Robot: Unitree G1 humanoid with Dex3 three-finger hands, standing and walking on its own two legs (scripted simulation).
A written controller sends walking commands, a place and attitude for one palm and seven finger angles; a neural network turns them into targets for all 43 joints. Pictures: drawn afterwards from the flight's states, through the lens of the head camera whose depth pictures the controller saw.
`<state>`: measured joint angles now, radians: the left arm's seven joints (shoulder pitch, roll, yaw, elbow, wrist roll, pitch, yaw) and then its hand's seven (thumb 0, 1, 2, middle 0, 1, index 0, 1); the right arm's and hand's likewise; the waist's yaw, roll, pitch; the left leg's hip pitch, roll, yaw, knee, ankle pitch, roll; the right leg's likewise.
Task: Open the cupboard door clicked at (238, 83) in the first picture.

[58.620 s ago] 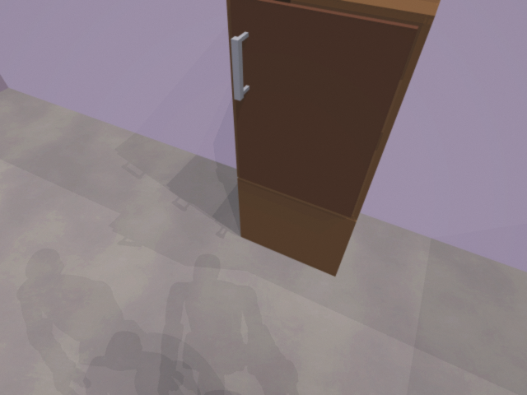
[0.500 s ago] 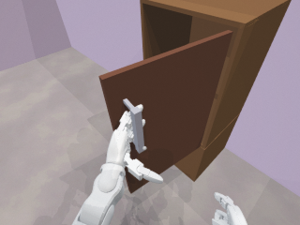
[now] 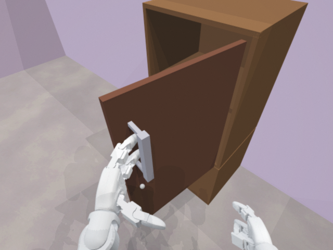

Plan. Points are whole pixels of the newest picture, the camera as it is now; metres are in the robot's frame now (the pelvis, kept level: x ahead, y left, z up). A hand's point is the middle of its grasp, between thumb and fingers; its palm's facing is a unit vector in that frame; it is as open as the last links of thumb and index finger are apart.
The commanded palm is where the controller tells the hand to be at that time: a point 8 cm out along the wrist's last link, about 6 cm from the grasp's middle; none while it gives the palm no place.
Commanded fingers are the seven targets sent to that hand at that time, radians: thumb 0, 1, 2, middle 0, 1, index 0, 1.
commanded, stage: slide the hand sideways off the handle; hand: left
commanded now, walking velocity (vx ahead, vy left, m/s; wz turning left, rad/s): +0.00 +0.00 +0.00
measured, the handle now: (141, 153) +0.30 +0.09 +0.11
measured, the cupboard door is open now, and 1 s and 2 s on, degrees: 82 82 82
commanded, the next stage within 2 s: draw the hand back to the body in 0.48 s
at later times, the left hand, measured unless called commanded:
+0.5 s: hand (109, 207) +0.18 +0.13 +0.11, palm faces +0.10 -0.99 -0.06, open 16.2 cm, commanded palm +0.14 +0.18 +0.11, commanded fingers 0.00 -0.50 0.30 -0.15 -0.30 -0.15 -0.30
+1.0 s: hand (86, 197) +0.18 +0.17 +0.13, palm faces +0.06 -1.00 -0.06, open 16.3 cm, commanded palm +0.14 +0.23 +0.14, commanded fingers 0.00 -0.43 0.33 -0.15 -0.30 -0.15 -0.30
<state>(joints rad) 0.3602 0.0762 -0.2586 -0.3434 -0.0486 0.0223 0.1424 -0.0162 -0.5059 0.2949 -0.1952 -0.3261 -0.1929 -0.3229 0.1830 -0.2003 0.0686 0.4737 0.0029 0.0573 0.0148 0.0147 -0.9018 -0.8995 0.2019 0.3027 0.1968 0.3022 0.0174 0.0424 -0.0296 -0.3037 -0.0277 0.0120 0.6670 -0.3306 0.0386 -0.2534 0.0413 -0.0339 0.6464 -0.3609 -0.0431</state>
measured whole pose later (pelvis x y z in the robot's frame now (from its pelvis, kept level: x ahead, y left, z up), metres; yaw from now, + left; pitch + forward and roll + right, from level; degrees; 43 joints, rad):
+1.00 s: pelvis +0.01 +0.00 +0.00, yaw +2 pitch +0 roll -1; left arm 0.54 0.23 0.09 -0.48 -0.25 0.01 -0.12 -0.02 -0.50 0.30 -0.15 -0.30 -0.15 -0.30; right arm 0.26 -0.23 0.07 0.51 0.04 -0.17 -0.07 0.02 -0.90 -0.90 0.20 0.30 0.20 0.30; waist 0.04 0.06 -0.08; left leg -0.37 -0.03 -0.02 0.73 -0.36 0.04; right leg -0.30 0.04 -0.06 0.67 -0.39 -0.04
